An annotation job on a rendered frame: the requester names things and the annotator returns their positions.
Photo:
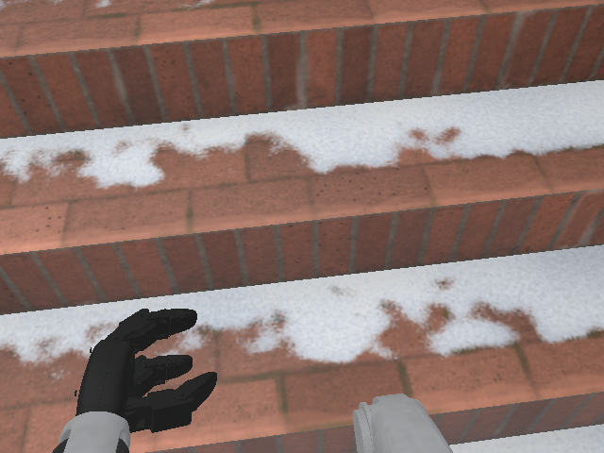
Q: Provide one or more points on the robot left hand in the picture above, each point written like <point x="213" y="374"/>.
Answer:
<point x="116" y="382"/>

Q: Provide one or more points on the left robot forearm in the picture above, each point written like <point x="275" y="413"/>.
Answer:
<point x="95" y="432"/>

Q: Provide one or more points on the right robot thigh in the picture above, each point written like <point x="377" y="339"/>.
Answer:
<point x="395" y="423"/>

